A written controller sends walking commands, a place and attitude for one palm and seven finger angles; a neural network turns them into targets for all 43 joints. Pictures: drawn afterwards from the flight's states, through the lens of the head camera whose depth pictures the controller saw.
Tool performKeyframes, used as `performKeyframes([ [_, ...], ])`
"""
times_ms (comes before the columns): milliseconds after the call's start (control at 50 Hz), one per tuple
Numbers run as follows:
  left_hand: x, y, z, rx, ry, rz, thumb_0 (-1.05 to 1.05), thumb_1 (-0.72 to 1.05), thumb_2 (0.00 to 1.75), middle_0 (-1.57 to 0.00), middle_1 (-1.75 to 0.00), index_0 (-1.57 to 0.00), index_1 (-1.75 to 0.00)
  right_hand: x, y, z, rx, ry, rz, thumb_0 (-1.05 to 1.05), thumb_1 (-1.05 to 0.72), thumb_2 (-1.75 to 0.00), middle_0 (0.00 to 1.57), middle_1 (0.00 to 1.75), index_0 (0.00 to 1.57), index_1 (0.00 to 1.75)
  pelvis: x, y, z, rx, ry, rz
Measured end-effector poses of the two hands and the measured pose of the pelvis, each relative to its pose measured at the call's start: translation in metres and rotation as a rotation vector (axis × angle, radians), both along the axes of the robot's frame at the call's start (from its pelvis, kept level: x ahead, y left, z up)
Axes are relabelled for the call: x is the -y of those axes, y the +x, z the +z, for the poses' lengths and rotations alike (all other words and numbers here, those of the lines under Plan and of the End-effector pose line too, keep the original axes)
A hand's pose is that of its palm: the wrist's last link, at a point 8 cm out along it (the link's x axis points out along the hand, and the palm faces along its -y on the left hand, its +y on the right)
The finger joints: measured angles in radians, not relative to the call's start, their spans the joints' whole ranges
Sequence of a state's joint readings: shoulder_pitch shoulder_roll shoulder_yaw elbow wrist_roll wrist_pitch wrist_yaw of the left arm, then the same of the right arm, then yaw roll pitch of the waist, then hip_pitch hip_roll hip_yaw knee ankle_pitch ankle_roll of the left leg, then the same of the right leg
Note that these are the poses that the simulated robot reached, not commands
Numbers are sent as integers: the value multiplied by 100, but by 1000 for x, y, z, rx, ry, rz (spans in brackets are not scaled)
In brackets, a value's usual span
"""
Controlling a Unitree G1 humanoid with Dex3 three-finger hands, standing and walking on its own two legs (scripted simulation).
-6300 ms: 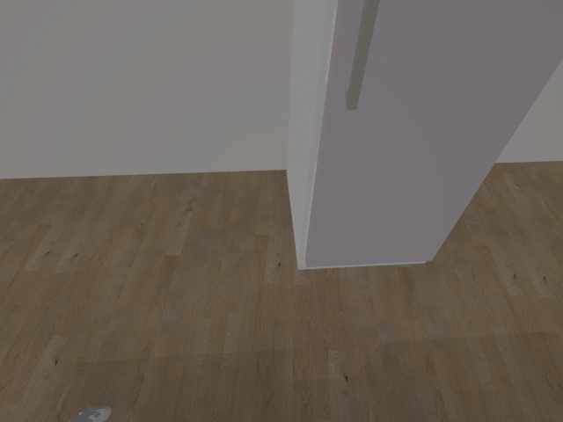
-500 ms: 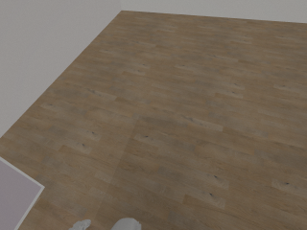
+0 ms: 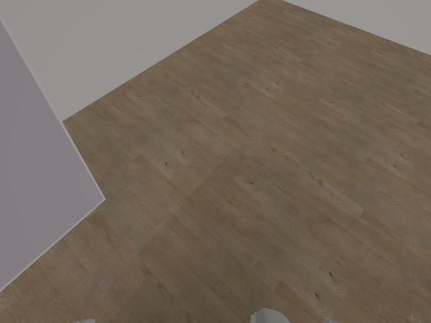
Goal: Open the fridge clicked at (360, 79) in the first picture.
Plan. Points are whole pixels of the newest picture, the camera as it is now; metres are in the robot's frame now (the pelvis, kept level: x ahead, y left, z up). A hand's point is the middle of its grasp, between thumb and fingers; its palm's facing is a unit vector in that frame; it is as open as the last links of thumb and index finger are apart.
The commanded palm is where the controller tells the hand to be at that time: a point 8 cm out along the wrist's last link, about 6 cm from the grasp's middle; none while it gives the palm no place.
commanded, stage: turn to face it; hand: left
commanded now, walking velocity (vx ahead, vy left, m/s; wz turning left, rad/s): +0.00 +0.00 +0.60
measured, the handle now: out of the picture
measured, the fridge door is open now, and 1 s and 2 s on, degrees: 0 0 0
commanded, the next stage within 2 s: take the last steps up to it in 1.46 s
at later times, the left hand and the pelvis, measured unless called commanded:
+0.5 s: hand out of the picture +0.03 +0.17 -0.15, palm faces +0.31 -0.91 -0.27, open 7.4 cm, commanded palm none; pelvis -0.01 -0.05 +0.00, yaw +20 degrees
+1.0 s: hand out of the picture -0.09 +0.23 -0.16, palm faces +0.61 -0.75 -0.24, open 7.4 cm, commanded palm none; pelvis -0.04 +0.00 +0.00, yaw +36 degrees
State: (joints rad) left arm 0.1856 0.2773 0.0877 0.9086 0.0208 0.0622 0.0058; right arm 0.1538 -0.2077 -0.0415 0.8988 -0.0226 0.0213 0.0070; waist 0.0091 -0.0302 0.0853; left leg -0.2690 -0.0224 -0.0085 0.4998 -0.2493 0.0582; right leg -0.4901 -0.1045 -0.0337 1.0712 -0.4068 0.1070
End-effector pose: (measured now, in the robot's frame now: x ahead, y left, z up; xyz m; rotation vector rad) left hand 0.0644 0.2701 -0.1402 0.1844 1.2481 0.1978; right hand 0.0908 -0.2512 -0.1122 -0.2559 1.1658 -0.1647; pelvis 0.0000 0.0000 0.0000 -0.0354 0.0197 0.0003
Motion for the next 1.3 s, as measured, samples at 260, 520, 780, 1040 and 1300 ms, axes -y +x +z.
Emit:
performKeyframes([
  [260,43,43,26,230,25,47,0,90,90,-20,-30,-20,-30,27,-23,-30,-102,55,39,1,-90,-90,20,30,21,30,33,-4,-7,-4,32,164],
  [520,57,-67,25,116,50,259,0,90,90,-21,-30,-20,-30,36,23,-28,-127,44,229,1,-91,-90,20,30,20,30,45,-11,-2,30,72,355],
  [780,18,-212,-20,-111,-8,539,0,90,90,-20,-30,-20,-30,-72,102,-5,63,-18,528,1,-91,-90,20,30,20,30,0,-32,-16,16,28,504],
  [1040,5,-180,12,115,33,618,0,90,90,-20,-30,-19,-30,-101,85,-3,5,27,626,0,-90,-90,20,30,21,30,1,-39,1,28,11,661],
  [1300,61,-194,30,180,118,724,0,90,90,-20,-30,-20,-30,-58,90,-36,-112,40,699,1,-90,-90,20,30,20,30,42,-35,-8,32,53,823],
])
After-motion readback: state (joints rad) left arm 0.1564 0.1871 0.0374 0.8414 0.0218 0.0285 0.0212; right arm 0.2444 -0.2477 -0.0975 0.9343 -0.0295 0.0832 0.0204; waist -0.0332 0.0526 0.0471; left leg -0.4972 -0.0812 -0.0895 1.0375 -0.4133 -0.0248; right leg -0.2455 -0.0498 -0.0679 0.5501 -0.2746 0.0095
